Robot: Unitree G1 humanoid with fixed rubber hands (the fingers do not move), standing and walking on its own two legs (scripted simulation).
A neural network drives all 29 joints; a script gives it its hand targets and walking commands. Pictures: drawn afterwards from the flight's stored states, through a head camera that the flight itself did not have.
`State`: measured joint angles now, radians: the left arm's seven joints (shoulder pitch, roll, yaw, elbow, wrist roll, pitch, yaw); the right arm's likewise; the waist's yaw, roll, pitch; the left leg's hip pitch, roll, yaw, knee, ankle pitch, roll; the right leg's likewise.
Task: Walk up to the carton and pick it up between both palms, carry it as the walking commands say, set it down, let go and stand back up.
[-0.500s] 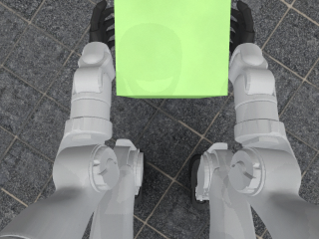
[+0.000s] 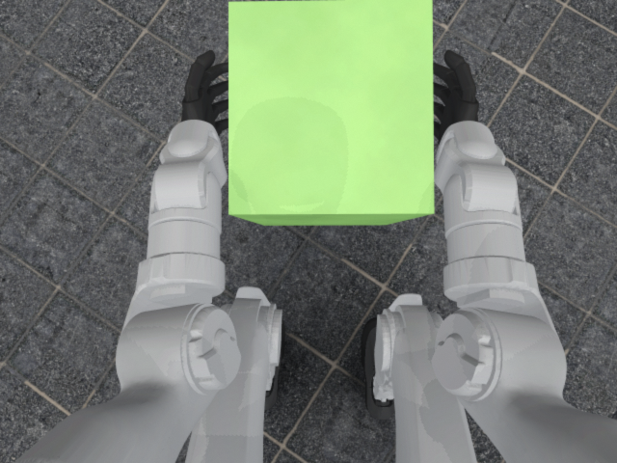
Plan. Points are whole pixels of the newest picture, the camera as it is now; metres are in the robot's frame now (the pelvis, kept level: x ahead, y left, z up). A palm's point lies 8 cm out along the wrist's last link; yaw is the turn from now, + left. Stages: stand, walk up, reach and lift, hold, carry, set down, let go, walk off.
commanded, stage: reach and lift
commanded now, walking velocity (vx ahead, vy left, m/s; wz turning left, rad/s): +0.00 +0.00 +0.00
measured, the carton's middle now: (326, 141) +0.51 +0.02 -0.13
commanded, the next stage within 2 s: none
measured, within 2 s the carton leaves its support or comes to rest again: neither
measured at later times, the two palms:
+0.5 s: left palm (178, 114) +0.48 +0.16 +0.01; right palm (490, 114) +0.49 -0.13 +0.01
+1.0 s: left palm (139, 96) +0.46 +0.16 +0.09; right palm (547, 96) +0.47 -0.13 +0.09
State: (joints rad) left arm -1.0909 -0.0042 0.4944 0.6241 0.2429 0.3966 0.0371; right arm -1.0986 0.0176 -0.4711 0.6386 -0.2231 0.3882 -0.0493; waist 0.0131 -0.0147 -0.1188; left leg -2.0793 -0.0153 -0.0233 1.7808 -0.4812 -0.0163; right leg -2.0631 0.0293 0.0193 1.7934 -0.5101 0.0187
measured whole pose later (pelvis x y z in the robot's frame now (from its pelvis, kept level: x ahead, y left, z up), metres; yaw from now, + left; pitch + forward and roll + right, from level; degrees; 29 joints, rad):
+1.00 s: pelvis +0.03 +0.00 +0.13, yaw +0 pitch +36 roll +0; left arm -0.79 -0.11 0.49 0.55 0.29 0.41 0.01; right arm -0.80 0.11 -0.47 0.59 -0.28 0.39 -0.01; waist 0.01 -0.01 -0.22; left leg -1.57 -0.02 -0.03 1.37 -0.44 -0.01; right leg -1.55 0.03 0.02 1.38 -0.46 0.01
